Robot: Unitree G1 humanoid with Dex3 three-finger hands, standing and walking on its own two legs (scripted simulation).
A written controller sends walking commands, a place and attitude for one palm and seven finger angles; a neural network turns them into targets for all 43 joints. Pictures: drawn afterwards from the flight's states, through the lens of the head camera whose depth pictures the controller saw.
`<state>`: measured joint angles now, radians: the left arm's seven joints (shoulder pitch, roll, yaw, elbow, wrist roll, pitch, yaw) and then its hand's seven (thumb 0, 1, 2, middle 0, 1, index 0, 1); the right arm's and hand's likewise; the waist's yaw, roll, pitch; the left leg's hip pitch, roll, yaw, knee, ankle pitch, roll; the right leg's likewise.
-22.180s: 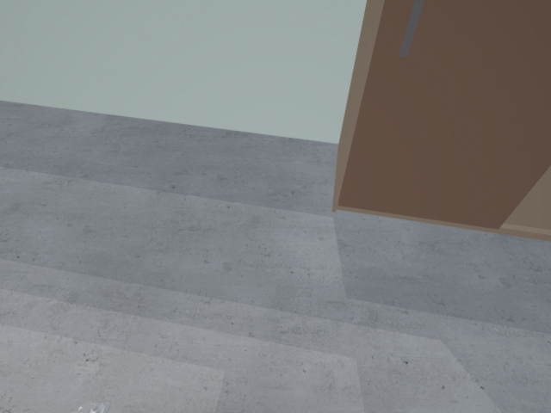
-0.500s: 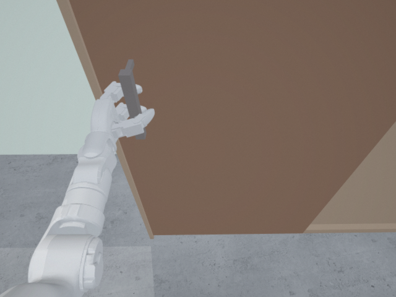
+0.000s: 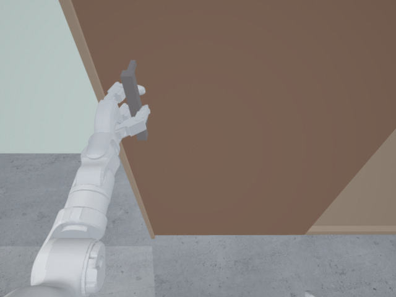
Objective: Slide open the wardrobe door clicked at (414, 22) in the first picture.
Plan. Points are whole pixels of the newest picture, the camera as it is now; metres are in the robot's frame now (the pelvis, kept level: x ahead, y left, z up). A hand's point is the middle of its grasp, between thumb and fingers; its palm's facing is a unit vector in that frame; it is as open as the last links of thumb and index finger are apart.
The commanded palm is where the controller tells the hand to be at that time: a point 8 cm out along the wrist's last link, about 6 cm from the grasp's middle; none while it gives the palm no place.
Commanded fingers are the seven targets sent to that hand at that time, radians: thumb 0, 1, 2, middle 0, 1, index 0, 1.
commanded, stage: grip the handle and tug to test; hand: left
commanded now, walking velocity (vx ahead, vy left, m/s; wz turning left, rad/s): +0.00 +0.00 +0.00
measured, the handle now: (137, 102) +0.49 +0.14 +0.14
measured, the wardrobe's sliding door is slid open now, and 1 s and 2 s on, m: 0.00 0.00 0.00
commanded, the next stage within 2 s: tug the door sideways, standing still in 0.38 s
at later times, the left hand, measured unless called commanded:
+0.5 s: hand (140, 120) +0.43 +0.12 +0.15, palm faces +0.01 -1.00 +0.02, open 6.5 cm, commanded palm +0.40 +0.18 +0.14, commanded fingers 0.00 0.90 0.90 -0.45 -1.40 -0.45 -1.40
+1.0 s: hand (147, 120) +0.44 +0.11 +0.14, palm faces +0.07 -1.00 -0.02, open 5.7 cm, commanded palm +0.41 +0.12 +0.14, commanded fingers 0.00 0.90 0.90 -0.45 -1.40 -0.45 -1.40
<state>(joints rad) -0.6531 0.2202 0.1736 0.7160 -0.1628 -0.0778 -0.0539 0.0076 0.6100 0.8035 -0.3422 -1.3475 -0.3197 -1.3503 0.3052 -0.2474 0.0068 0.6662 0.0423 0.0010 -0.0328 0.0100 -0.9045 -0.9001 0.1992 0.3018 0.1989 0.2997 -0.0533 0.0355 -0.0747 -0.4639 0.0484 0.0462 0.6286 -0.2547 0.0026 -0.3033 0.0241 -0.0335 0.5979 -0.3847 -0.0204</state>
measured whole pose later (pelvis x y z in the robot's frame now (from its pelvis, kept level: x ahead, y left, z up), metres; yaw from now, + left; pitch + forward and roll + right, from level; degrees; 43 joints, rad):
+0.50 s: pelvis +0.02 -0.01 +0.00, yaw -2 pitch +5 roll +0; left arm -0.45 0.21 0.19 0.45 -0.18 0.01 -0.05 0.01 0.69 0.73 -0.29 -1.34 -0.26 -1.34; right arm 0.31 -0.26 0.00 0.62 0.05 0.02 -0.03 0.01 -0.90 -0.90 0.20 0.30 0.20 0.30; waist -0.05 0.03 -0.09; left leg -0.39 0.05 0.08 0.58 -0.27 -0.01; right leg -0.24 0.03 0.00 0.55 -0.39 -0.03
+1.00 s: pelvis +0.01 -0.01 +0.00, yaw +3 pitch +6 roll +0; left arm -0.66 0.16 0.06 0.66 -0.16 -0.03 0.07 -0.01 0.74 0.84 -0.34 -1.40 -0.32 -1.40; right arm 0.29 -0.24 0.00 0.69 0.03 -0.02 -0.01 0.01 -0.90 -0.90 0.20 0.30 0.20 0.30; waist -0.02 0.05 -0.06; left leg -0.46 0.03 0.00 0.63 -0.26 -0.01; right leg -0.28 0.01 -0.08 0.60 -0.41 -0.03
